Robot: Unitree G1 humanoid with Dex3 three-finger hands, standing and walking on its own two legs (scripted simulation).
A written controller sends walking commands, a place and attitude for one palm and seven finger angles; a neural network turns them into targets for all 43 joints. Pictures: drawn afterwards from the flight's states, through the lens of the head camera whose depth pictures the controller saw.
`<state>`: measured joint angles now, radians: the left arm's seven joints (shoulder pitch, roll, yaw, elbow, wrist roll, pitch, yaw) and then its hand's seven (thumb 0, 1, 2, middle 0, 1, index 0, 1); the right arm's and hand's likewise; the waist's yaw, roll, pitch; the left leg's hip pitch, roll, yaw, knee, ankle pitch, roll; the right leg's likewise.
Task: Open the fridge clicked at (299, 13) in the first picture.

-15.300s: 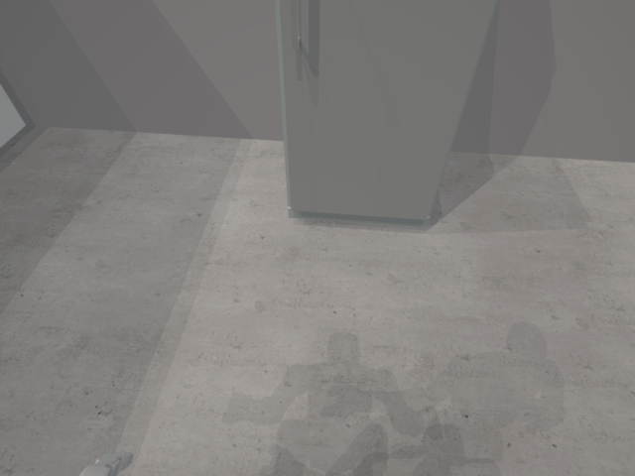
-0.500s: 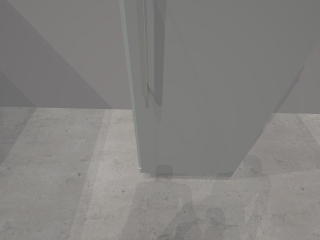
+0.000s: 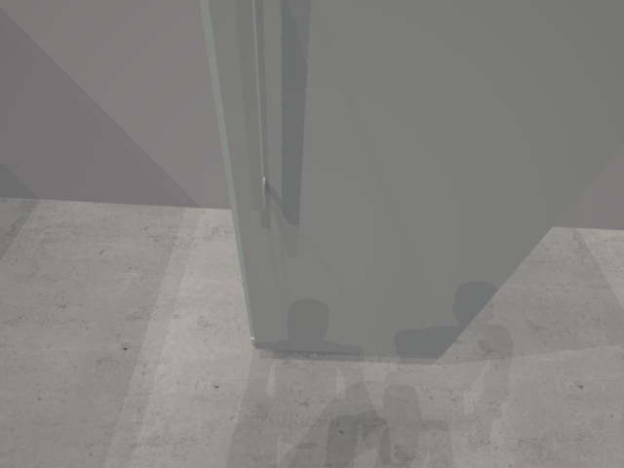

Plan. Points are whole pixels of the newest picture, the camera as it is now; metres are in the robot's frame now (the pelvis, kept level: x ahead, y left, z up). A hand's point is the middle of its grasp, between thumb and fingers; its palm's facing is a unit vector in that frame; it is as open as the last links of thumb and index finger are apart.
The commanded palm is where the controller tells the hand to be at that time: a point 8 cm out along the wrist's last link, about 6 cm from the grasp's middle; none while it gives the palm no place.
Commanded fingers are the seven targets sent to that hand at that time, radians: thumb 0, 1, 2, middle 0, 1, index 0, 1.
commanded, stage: shuffle to correct the standing spot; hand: left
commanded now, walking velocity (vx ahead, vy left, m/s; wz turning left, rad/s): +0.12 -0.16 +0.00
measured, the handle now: (252, 75) +0.50 +0.12 +0.24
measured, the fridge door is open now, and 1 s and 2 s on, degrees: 0 0 0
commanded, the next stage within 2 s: come to a stop and stand still in 0.04 s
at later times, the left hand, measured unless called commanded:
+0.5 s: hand (235, 454) +0.17 +0.12 -0.16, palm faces +0.09 -0.98 -0.20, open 7.3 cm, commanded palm none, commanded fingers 0.00 0.90 0.90 -0.20 -0.30 -0.20 -0.30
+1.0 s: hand out of the picture +0.01 +0.18 -0.16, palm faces +0.06 -0.97 -0.22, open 7.4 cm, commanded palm none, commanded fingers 0.00 0.90 0.90 -0.20 -0.30 -0.20 -0.30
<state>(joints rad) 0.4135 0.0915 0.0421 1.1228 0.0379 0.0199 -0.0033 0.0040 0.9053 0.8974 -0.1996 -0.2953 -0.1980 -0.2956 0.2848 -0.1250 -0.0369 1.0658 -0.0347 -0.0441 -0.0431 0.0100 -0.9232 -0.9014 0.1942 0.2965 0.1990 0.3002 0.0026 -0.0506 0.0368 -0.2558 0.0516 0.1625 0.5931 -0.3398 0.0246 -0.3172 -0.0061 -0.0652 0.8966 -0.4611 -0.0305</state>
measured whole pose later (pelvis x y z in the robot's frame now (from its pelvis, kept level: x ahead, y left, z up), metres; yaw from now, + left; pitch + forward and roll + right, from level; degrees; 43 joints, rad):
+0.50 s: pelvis +0.07 -0.06 +0.00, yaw +4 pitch +0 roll +0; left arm 0.09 0.14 0.06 0.95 0.03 0.01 0.04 0.00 0.92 0.90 -0.20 -0.30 -0.20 -0.30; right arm 0.17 -0.21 -0.08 1.02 -0.02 0.06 -0.02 0.01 -0.91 -0.90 0.19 0.30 0.20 0.30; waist -0.01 0.00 0.15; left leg -0.44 0.01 0.05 0.99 -0.48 -0.06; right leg -0.32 -0.10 -0.14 0.55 -0.21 0.01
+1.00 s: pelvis +0.02 -0.01 +0.01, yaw +1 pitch +1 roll +0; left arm 0.29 0.18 0.05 1.05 0.03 0.07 0.03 0.00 0.91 0.90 -0.20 -0.29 -0.20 -0.30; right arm 0.20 -0.15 -0.04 0.99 -0.02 0.02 -0.03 -0.01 -0.93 -0.90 0.20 0.30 0.20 0.30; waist 0.00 -0.02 0.04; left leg -0.28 -0.05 0.15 0.36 -0.12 0.10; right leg -0.20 -0.04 -0.02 0.61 -0.43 0.03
